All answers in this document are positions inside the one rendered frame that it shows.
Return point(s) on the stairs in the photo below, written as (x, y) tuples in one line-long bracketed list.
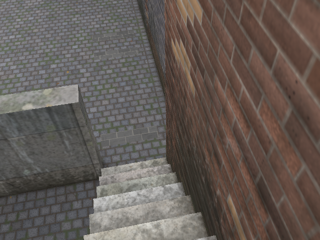
[(144, 201)]

